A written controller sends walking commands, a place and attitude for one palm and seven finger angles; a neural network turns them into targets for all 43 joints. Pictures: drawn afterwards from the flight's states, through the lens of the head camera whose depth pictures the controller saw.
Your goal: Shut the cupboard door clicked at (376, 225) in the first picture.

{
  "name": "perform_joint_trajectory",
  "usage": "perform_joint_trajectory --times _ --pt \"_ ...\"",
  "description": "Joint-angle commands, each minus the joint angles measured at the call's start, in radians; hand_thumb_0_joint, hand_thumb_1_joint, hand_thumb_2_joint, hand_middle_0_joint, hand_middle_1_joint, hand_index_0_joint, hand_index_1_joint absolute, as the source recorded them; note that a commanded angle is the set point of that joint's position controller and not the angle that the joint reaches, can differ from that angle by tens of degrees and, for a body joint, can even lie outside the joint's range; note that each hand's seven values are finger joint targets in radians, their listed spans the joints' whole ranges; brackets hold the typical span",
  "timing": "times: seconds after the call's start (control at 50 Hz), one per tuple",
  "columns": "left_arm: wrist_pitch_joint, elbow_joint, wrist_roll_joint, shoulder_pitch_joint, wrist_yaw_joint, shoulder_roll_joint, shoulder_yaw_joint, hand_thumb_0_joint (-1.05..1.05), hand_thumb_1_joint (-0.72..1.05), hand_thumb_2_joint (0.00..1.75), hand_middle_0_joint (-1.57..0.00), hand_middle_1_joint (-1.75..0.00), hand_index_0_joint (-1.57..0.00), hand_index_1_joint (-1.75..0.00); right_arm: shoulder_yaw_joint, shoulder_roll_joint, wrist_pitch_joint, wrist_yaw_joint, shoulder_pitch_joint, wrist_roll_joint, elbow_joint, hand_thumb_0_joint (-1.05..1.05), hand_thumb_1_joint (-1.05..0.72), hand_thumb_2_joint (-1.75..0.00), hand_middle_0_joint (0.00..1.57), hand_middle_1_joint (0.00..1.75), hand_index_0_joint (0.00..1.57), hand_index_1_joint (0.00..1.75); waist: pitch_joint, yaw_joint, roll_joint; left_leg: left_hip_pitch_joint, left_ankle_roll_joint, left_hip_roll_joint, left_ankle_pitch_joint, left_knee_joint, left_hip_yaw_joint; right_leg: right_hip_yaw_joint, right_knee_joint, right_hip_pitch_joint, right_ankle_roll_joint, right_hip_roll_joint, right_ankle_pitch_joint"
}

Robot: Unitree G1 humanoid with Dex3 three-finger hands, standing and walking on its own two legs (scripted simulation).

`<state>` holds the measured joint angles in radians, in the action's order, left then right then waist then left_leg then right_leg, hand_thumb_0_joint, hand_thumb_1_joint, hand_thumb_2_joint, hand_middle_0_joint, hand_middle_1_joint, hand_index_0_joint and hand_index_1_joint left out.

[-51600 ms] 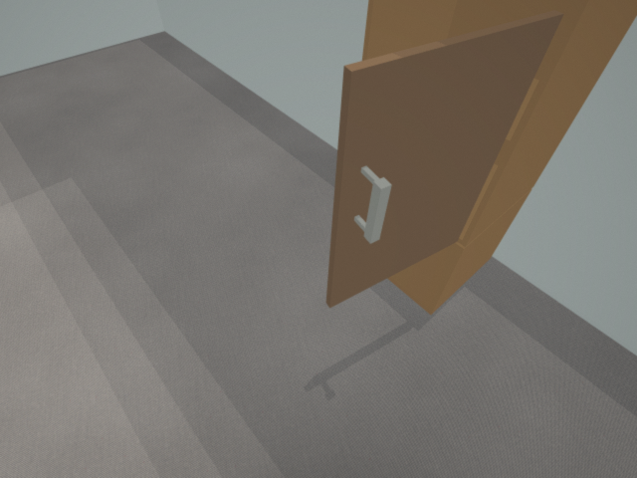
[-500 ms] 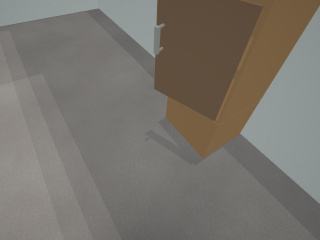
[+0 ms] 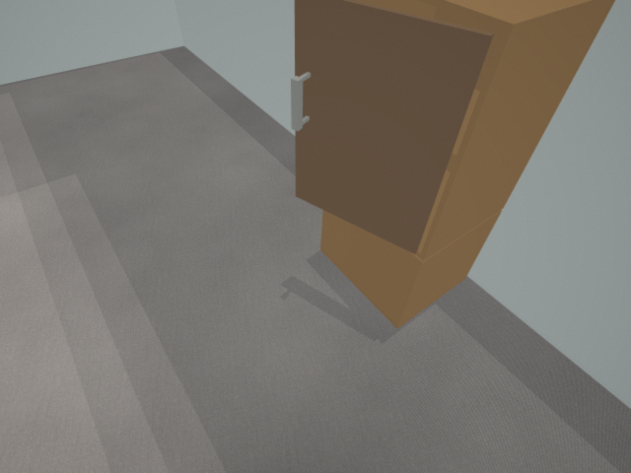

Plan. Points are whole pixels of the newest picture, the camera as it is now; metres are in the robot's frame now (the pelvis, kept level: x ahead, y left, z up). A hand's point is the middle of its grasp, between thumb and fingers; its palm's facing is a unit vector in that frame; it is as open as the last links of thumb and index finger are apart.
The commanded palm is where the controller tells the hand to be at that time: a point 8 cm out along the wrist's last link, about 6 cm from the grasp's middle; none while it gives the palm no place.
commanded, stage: let the arm hang, fingers relaxed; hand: left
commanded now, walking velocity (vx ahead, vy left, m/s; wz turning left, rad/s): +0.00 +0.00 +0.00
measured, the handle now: (301, 101) +0.95 +0.08 +0.00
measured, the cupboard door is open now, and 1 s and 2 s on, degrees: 19 19 19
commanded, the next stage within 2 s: look to check the result in 0.10 s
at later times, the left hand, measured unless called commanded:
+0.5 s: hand out of the picture +0.01 +0.20 -0.17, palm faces +0.01 -0.97 -0.24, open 7.4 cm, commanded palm none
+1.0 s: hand out of the picture +0.06 +0.20 -0.17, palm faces +0.04 -0.96 -0.26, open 7.3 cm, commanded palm none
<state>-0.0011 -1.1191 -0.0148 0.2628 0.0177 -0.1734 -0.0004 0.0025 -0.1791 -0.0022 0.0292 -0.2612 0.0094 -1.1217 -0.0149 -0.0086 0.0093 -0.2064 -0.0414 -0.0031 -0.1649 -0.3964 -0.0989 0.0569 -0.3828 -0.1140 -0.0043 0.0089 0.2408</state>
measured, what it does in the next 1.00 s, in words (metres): stands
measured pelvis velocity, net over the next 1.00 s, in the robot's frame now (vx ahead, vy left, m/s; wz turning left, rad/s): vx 0.02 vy -0.01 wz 0.04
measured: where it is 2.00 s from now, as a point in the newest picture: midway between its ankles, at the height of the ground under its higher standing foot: outside the picture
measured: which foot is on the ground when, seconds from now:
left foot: down 0.00-1.00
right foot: down 0.00-1.00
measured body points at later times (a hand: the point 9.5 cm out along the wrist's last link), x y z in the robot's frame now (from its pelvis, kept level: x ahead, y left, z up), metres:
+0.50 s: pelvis +0.01 +0.00 +0.00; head +0.02 +0.00 +0.45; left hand +0.01 +0.25 -0.15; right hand +0.03 -0.24 -0.15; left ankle +0.03 +0.09 -0.74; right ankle -0.02 -0.12 -0.74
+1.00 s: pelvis +0.02 -0.01 +0.00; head +0.04 -0.01 +0.45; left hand +0.05 +0.25 -0.15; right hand +0.07 -0.27 -0.15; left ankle +0.03 +0.09 -0.74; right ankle -0.02 -0.12 -0.74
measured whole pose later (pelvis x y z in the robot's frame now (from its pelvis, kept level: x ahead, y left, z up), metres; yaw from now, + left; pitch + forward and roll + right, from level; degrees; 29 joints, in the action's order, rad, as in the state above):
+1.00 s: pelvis +0.02 -0.01 +0.00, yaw +3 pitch -1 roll +0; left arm 0.01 -1.10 -0.01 0.19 0.02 -0.23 -0.02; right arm -0.01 -0.24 -0.01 0.03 -0.19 0.01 -1.10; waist -0.05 -0.02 0.00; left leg -0.20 -0.02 0.01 -0.19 -0.41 -0.06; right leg 0.10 -0.39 -0.09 -0.01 0.01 0.28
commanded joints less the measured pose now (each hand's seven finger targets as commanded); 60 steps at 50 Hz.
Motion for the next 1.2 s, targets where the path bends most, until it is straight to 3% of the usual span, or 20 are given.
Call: perform_joint_trajectory --times 0.0,0.12,0.2,0.46,0.82,0.88,0.92,0.96,1.0,1.04,1.06,1.08,1.12,1.14,1.18 --pt "-0.012 0.015 0.002 0.065 0.013 -0.131 -0.027 0.0 0.9 0.9 -0.2 -0.3 -0.2 -0.3 -0.024 -0.118 0.013 0.007 -0.036 0.002 0.028 0.0 -0.9 -0.9 0.2 0.3 0.2 0.3 -0.052 0.004 -0.038 0.028 0.004 -0.113 0.049 0.092 0.142 -0.102 0.089 -0.077 -0.04 0.097 -0.063" --pt "-0.01 0.01 0.002 0.061 0.012 -0.126 -0.029 0.0 0.9 0.9 -0.2 -0.3 -0.2 -0.3 -0.025 -0.124 0.013 0.01 -0.034 0.003 0.027 0.0 -0.9 -0.9 0.2 0.3 0.2 0.3 -0.062 0.003 -0.05 0.03 0.005 -0.112 0.027 0.105 0.146 -0.099 0.092 -0.072 -0.04 0.094 -0.056" --pt "-0.014 0.01 0.002 0.06 0.011 -0.133 -0.031 0.0 0.9 0.9 -0.2 -0.3 -0.2 -0.3 -0.028 -0.138 0.018 0.011 -0.029 0.001 0.031 0.0 -0.9 -0.9 0.2 0.3 0.2 0.3 -0.023 0.003 -0.027 0.061 0.0 -0.117 0.084 0.091 0.146 -0.099 0.09 -0.055 -0.04 0.097 -0.089" --pt "-0.015 0.007 0.002 0.035 0.009 -0.168 -0.034 0.0 0.9 0.9 -0.2 -0.3 -0.2 -0.3 -0.033 -0.178 0.017 0.01 0.001 0.0 0.032 0.0 -0.9 -0.9 0.2 0.3 0.2 0.3 -0.033 0.001 0.002 0.08 -0.003 -0.121 0.077 0.106 0.153 -0.101 0.101 -0.053 -0.039 0.098 -0.079" --pt "-0.021 0.017 0.002 -0.03 0.004 -0.227 -0.04 0.0 0.9 0.9 -0.2 -0.3 -0.2 -0.3 -0.033 -0.229 0.019 0.005 0.07 0.001 0.039 0.0 -0.9 -0.9 0.2 0.3 0.2 0.3 -0.027 0.003 -0.016 0.097 0.006 -0.125 0.124 0.109 0.152 -0.105 0.127 -0.022 -0.041 0.114 -0.13" --pt "-0.006 0.02 0.004 -0.003 0.011 -0.172 -0.038 0.0 0.9 0.9 -0.2 -0.3 -0.2 -0.3 -0.021 -0.159 0.006 0.0 0.046 0.001 0.045 0.0 -0.9 -0.9 0.2 0.3 0.2 0.3 -0.016 0.005 -0.024 0.059 0.017 -0.115 0.184 0.062 0.153 -0.07 0.07 -0.006 -0.028 0.126 -0.17" --pt "0.006 0.03 0.004 0.008 0.016 -0.177 -0.044 0.0 0.9 0.9 -0.2 -0.3 -0.2 -0.3 -0.023 -0.153 -0.006 -0.002 0.032 0.003 0.051 0.0 -0.9 -0.9 0.2 0.3 0.2 0.3 -0.016 0.008 -0.017 0.009 0.021 -0.107 0.193 0.024 0.153 -0.054 0.025 0.008 -0.029 0.14 -0.184" --pt "0.011 0.05 0.002 0.017 0.018 -0.198 -0.058 0.0 0.9 0.9 -0.2 -0.3 -0.2 -0.3 -0.033 -0.158 -0.013 -0.004 0.041 0.003 0.073 0.0 -0.9 -0.9 0.2 0.3 0.2 0.3 -0.004 0.017 0.009 -0.045 0.025 -0.087 0.198 -0.043 0.145 -0.052 0.0 0.029 -0.049 0.174 -0.236" --pt "0.014 0.074 -0.002 0.02 0.023 -0.224 -0.074 0.0 0.9 0.9 -0.2 -0.3 -0.2 -0.3 -0.042 -0.146 -0.022 -0.008 0.041 0.003 0.097 0.0 -0.9 -0.9 0.2 0.3 0.2 0.3 0.004 0.023 0.087 -0.119 0.042 -0.045 0.118 -0.173 0.101 -0.081 0.005 0.059 -0.104 0.255 -0.298" --pt "0.016 0.102 -0.007 0.021 0.026 -0.232 -0.084 0.0 0.9 0.9 -0.2 -0.3 -0.2 -0.3 -0.055 -0.134 -0.038 -0.008 0.068 0.009 0.131 0.0 -0.9 -0.9 0.2 0.3 0.2 0.3 -0.026 0.036 0.146 -0.217 0.056 -0.021 -0.263 -0.432 0.074 -0.118 0.032 0.043 -0.193 0.363 -0.424" --pt "0.014 0.115 -0.014 0.005 0.029 -0.23 -0.086 0.0 0.9 0.9 -0.2 -0.3 -0.2 -0.3 -0.062 -0.133 -0.043 -0.009 0.074 0.008 0.143 0.0 -0.9 -0.9 0.2 0.3 0.2 0.3 -0.043 0.033 0.143 -0.258 0.057 -0.031 -0.344 -0.549 0.083 -0.12 0.032 0.031 -0.221 0.399 -0.472" --pt "0.014 0.129 -0.017 -0.01 0.033 -0.224 -0.086 0.0 0.9 0.9 -0.2 -0.3 -0.2 -0.3 -0.066 -0.135 -0.045 -0.012 0.071 0.006 0.156 0.0 -0.9 -0.9 0.2 0.3 0.2 0.3 -0.049 0.026 0.13 -0.279 0.057 -0.045 -0.371 -0.608 0.093 -0.101 0.024 0.021 -0.226 0.411 -0.499" --pt "0.011 0.164 -0.021 -0.058 0.032 -0.239 -0.097 0.0 0.9 0.9 -0.2 -0.3 -0.2 -0.3 -0.066 -0.113 -0.045 -0.022 0.067 0.0 0.179 0.0 -0.9 -0.9 0.2 0.3 0.2 0.3 -0.078 -0.001 0.103 -0.26 0.063 -0.086 -0.377 -0.523 0.096 -0.024 -0.034 0.001 -0.195 0.403 -0.535" --pt "0.01 0.172 -0.022 -0.065 0.03 -0.245 -0.1 0.0 0.9 0.9 -0.2 -0.3 -0.2 -0.3 -0.065 -0.105 -0.043 -0.027 0.055 0.0 0.185 0.0 -0.9 -0.9 0.2 0.3 0.2 0.3 -0.069 -0.007 0.099 -0.234 0.065 -0.082 -0.336 -0.431 0.074 0.015 -0.075 0.004 -0.165 0.383 -0.536" --pt "0.014 0.185 -0.013 -0.07 0.024 -0.24 -0.103 0.0 0.9 0.9 -0.2 -0.3 -0.2 -0.3 -0.066 -0.107 -0.04 -0.034 -0.008 0.006 0.178 0.0 -0.9 -0.9 0.2 0.3 0.2 0.3 -0.045 -0.033 0.075 -0.1 0.063 -0.053 -0.116 -0.237 0.015 0.096 -0.198 -0.051 -0.09 0.321 -0.443"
